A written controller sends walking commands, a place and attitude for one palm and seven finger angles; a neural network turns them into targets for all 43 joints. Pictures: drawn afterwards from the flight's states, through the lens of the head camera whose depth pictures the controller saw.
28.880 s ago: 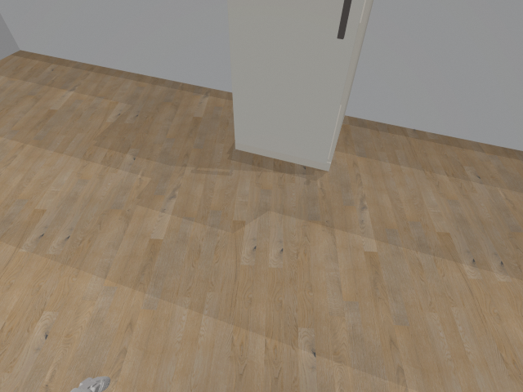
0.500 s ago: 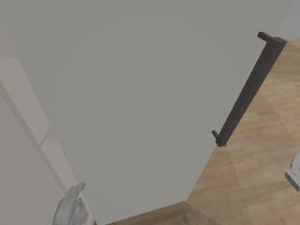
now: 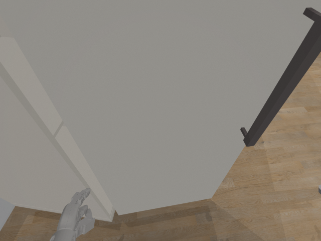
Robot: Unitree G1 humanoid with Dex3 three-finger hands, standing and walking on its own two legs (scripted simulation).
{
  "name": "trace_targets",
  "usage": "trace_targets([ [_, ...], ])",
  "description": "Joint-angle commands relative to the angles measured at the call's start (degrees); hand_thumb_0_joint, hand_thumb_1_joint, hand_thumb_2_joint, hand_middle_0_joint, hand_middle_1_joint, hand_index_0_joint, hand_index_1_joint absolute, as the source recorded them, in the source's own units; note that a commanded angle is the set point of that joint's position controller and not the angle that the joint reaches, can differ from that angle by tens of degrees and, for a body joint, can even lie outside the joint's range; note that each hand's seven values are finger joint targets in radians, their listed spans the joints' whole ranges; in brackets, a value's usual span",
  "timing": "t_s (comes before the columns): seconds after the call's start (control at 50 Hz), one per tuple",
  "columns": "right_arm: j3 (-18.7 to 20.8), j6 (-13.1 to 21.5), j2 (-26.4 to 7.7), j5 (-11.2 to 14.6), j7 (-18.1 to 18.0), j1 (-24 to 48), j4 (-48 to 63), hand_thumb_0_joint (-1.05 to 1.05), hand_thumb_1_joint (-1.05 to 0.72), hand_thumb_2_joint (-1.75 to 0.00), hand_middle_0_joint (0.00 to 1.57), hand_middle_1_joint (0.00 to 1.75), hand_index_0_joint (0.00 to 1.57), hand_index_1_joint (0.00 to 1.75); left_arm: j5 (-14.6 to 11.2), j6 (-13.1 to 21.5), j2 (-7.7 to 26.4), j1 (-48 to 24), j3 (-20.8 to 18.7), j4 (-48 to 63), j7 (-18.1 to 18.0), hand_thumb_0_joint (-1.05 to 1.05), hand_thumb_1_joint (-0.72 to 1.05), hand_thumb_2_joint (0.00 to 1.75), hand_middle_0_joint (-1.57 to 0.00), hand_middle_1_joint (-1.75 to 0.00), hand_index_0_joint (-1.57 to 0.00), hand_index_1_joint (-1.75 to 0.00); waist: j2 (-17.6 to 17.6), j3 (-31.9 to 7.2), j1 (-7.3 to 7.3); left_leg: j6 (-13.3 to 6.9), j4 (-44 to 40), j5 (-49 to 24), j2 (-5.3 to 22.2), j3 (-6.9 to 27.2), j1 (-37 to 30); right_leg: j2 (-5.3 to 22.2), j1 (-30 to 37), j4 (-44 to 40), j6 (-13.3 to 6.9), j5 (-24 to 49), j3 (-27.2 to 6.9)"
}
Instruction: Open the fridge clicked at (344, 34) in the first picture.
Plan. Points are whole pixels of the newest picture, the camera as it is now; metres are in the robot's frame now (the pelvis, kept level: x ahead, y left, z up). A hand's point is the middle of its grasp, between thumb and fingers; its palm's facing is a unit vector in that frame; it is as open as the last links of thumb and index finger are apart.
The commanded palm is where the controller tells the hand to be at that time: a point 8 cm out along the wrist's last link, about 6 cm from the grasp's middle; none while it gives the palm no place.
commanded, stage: step back with the hand held close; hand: right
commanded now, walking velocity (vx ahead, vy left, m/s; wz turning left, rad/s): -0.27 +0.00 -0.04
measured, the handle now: (271, 93) +0.42 -0.23 +0.17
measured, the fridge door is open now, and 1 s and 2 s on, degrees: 72 72 72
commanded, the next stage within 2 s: stop stepping back and stand still in 0.90 s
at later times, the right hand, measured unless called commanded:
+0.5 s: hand out of the picture +0.15 -0.29 +0.17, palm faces +0.46 +0.76 -0.46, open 7.4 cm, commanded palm +0.07 -0.32 +0.18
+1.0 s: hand out of the picture +0.05 -0.27 +0.16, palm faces +0.41 +0.78 -0.48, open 7.4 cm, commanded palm -0.03 -0.31 +0.18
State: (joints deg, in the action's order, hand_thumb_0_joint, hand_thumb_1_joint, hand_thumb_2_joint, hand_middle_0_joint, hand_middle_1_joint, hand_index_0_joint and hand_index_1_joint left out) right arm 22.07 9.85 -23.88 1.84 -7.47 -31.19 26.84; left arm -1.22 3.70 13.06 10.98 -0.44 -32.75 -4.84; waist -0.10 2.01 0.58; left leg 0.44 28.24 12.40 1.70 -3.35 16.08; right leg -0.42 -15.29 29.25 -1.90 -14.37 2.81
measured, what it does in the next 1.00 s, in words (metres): walks backwards: left foot, then right foot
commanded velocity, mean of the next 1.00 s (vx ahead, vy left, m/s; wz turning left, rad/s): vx -0.33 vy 0.00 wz -0.02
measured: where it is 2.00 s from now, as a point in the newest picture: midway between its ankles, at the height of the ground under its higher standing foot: outside the picture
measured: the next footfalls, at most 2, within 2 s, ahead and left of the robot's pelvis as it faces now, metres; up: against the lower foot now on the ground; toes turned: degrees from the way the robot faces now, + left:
left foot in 0.66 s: -0.08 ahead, +0.13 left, +0.00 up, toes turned +2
right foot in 0.92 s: -0.07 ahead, -0.13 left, +0.00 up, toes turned -3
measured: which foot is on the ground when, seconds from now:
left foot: down 0.00-0.42, up 0.44-0.64, down 0.66-0.92, up 0.94-1.00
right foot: down 0.00-0.74, up 0.76-0.90, down 0.92-1.00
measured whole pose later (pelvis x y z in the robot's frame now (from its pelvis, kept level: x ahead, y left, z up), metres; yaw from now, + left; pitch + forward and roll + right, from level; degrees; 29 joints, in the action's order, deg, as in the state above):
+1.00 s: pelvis -0.16 -0.01 -0.01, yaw -1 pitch +0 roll -1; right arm 27.2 13.4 -27.6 2.5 -8.6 -29.0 31.6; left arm -0.4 6.5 10.7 8.3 -1.0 -33.4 -3.9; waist 5.1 4.8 0.1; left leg 1.2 49.7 26.0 1.3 1.0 25.2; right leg 0.6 -20.5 32.3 -0.6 -12.1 2.6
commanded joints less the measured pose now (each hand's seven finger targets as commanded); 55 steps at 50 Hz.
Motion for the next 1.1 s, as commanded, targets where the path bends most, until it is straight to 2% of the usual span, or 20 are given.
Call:
trace_targets([
  [0.0,10.43,4.32,-11.26,0.24,-2.14,0.79,14.48,0.0,-0.9,-0.9,0.2,0.3,0.2,0.3,0.25,3.57,6.69,-5.1,-1.93,9.7,-0.73,0.0,0.9,0.9,-0.2,-0.3,-0.2,-0.3,-7.3,-10.24,1.97,-0.46,3.77,-9.31,3.64,3.81,-8.52,10.33,-4.71,-8.02,-2.42,12.85,-11.13],
  [0.1,9.66,4.91,-9.93,-0.57,-2.27,4.23,14.07,0.0,-0.9,-0.9,0.2,0.3,0.2,0.3,0.64,5.52,7.32,-3.5,-1.97,8.97,-0.77,0.0,0.9,0.9,-0.2,-0.3,-0.2,-0.3,-10.51,-7.38,1.53,-0.12,9.18,-0.7,1.95,3.27,-9.78,12.82,-13.01,-11.1,-4.06,-0.49,-13.4],
  [0.16,8.55,4.9,-8.56,-0.82,-2.04,5.96,11.86,0.0,-0.9,-0.9,0.2,0.3,0.2,0.3,0.34,6.11,7.08,-2.39,-1.87,8.44,-0.56,0.0,0.9,0.9,-0.2,-0.3,-0.2,-0.3,-4.88,-5.85,0.9,-0.32,7.21,-3.77,2.85,4.61,-11.29,11.62,-17.71,-8.6,-4.14,-9.49,-12.29],
  [0.24,7.31,5.17,-9.27,-0.14,-2.28,7.76,12.83,0.0,-0.9,-0.9,0.2,0.3,0.2,0.3,0.51,5.86,6.47,-0.46,-2.1,7.27,0.08,0.0,0.9,0.9,-0.2,-0.3,-0.2,-0.3,8.23,-5.74,-0.53,-6.77,-8.25,4.97,13.71,17.36,4.66,2.31,-7.66,9.47,-0.43,-14.65,-6.39],
  [0.3,9.59,4.93,-12.32,0.09,-3.57,8.06,15.42,0.0,-0.9,-0.9,0.2,0.3,0.2,0.3,1.03,5.34,5.76,-1.27,-1.55,5.86,0.54,0.0,0.9,0.9,-0.2,-0.3,-0.2,-0.3,9.74,-8.17,-0.77,-9.49,-9.54,-2.88,19.34,17.52,7.49,1.24,-1.58,17.05,0.63,-8.73,-4.58],
  [0.34,10.31,5.23,-11.94,0.25,-3.72,6.21,16.72,0.0,-0.9,-0.9,0.2,0.3,0.2,0.3,1.0,5.43,5.46,-2.38,-1.05,6.56,0.42,0.0,0.9,0.9,-0.2,-0.3,-0.2,-0.3,4.49,-6.51,-0.71,-6.3,-2.1,-4.57,14.93,11.93,4.8,3.96,-3.02,1.66,-0.35,-6.67,-7.66],
  [0.4,13.21,7.46,-12.45,-1.23,-3.56,2.68,17.2,0.0,-0.9,-0.9,0.2,0.3,0.2,0.3,0.85,6.91,6.87,-4.53,-2.13,8.45,-0.15,0.0,0.9,0.9,-0.2,-0.3,-0.2,-0.3,-19.31,-8.57,0.56,0.3,18.54,6.43,0.73,3.05,-5.5,16.81,-15.06,-14.68,-5.38,-4.93,-20.43],
  [0.44,12.67,7.99,-11.67,-1.21,-3.14,5.35,17.35,0.0,-0.9,-0.9,0.2,0.3,0.2,0.3,1.68,7.57,6.49,-3.36,-2.65,7.69,0.31,0.0,0.9,0.9,-0.2,-0.3,-0.2,-0.3,-15.45,-4.24,0.04,0.11,27.32,12.64,-0.95,4.08,-1.84,17.38,-16.94,-15.46,-6.95,-4.12,-21.3],
  [0.52,9.25,7.96,-9.01,0.07,-2.14,3.02,16.45,0.0,-0.9,-0.9,0.2,0.3,0.2,0.3,1.06,8.87,6.89,-1.2,-3.04,5.71,1.33,0.0,0.9,0.9,-0.2,-0.3,-0.2,-0.3,-10.92,-9.48,0.58,0.48,12.84,14.12,-1.18,1.77,6.35,15.47,5.61,-6.57,-5.48,24.56,-16.58],
  [0.6,9.08,6.77,-10.19,-0.01,-1.4,4.74,14.56,0.0,-0.9,-0.9,0.2,0.3,0.2,0.3,1.08,8.64,7.5,-2.92,-2.39,4.94,1.43,0.0,0.9,0.9,-0.2,-0.3,-0.2,-0.3,-11.28,-11.87,1.18,0.59,-3.8,2.24,-0.7,2.48,-0.87,14.8,7.95,-2.11,-4.38,28.24,-16.18],
  [0.66,11.08,7.17,-12.55,0.37,-0.71,4.62,14.59,0.0,-0.9,-0.9,0.2,0.3,0.2,0.3,0.64,7.87,7.38,-4.59,-1.77,6.35,0.89,0.0,0.9,0.9,-0.2,-0.3,-0.2,-0.3,-8.16,-12.1,1.74,0.4,-6.69,-8.01,0.57,1.53,-6.63,13.06,1.67,-1.09,-2.9,16.03,-12.48],
  [0.68,9.53,6.59,-10.86,0.93,-0.36,4.15,14.0,0.0,-0.9,-0.9,0.2,0.3,0.2,0.3,-0.03,7.21,7.16,-3.23,-2.65,6.61,1.0,0.0,0.9,0.9,-0.2,-0.3,-0.2,-0.3,-2.46,-13.25,1.24,-1.72,-5.7,-13.02,2.95,3.91,-6.17,9.52,0.54,2.52,-1.13,11.17,-9.68],
  [0.72,10.84,6.44,-13.56,2.21,-0.73,1.74,15.12,0.0,-0.9,-0.9,0.2,0.3,0.2,0.3,-1.24,5.97,5.78,-2.33,-3.24,7.48,0.79,0.0,0.9,0.9,-0.2,-0.3,-0.2,-0.3,13.05,-13.25,0.18,-8.24,-8.5,-20.34,16.25,14.01,2.38,1.54,1.5,18.91,2.29,-3.64,-2.24],
  [0.76,12.3,6.29,-14.79,1.9,-1.46,2.88,16.08,0.0,-0.9,-0.9,0.2,0.3,0.2,0.3,-0.5,4.65,3.82,-5.64,-2.23,8.12,0.94,0.0,0.9,0.9,-0.2,-0.3,-0.2,-0.3,12.39,-8.17,0.91,-13.19,-7.33,-29.31,21.94,17.03,2.29,1.15,-10.0,32.39,2.79,-14.48,-5.65],
  [0.82,14.1,5.74,-14.46,0.56,-2.43,2.89,14.16,0.0,-0.9,-0.9,0.2,0.3,0.2,0.3,0.64,3.47,2.8,-6.14,-0.34,7.92,0.44,0.0,0.9,0.9,-0.2,-0.3,-0.2,-0.3,7.24,-6.27,-0.52,-7.65,3.04,-44.1,16.35,9.52,-5.33,3.03,-10.9,9.8,2.51,-10.1,-4.62],
  [0.86,12.25,5.91,-12.97,0.41,-2.64,1.53,16.2,0.0,-0.9,-0.9,0.2,0.3,0.2,0.3,0.57,3.33,3.8,-4.18,-1.09,7.66,-0.46,0.0,0.9,0.9,-0.2,-0.3,-0.2,-0.3,0.61,-10.28,-1.35,-2.7,11.06,-35.94,9.93,6.1,-5.38,3.57,-0.59,-10.51,1.86,12.7,-1.12],
  [0.9,11.82,7.23,-13.32,0.49,-2.65,2.92,18.81,0.0,-0.9,-0.9,0.2,0.3,0.2,0.3,-0.08,4.89,6.27,-3.74,-3.49,8.58,-0.24,0.0,0.9,0.9,-0.2,-0.3,-0.2,-0.3,-14.41,-13.07,0.31,0.01,22.01,5.41,1.05,3.35,5.55,18.15,10.01,-7.84,-3.94,45.91,-12.29],
  [0.92,11.8,7.14,-11.06,0.98,-2.25,-3.4,12.91,0.0,-0.9,-0.9,0.2,0.3,0.2,0.3,0.76,5.59,5.28,-2.44,-3.26,7.39,0.34,0.0,0.9,0.9,-0.2,-0.3,-0.2,-0.3,-15.78,-14.36,0.39,-0.04,27.68,18.0,-1.14,4.53,10.21,19.76,11.4,-6.26,-5.98,48.45,-14.67],
  [1.0,10.52,7.23,-10.51,0.93,-2.0,0.82,21.17,0.0,-0.9,-0.9,0.2,0.3,0.2,0.3,0.29,7.39,6.81,-0.52,-4.39,6.13,2.0,0.0,0.9,0.9,-0.2,-0.3,-0.2,-0.3,-11.83,-12.84,0.0,0.46,23.35,15.15,-1.81,4.0,6.46,16.72,6.13,-5.27,-6.74,30.74,-12.08],
  [1.08,12.7,5.19,-12.59,0.41,-2.08,0.41,16.96,0.0,-0.9,-0.9,0.2,0.3,0.2,0.3,-0.43,6.57,7.03,-2.91,-2.78,8.02,2.17,0.0,0.9,0.9,-0.2,-0.3,-0.2,-0.3,-12.51,-7.5,0.08,-0.61,3.54,5.48,-1.36,-1.56,-11.09,10.71,-13.57,-3.15,-3.03,-21.16,-8.36],
])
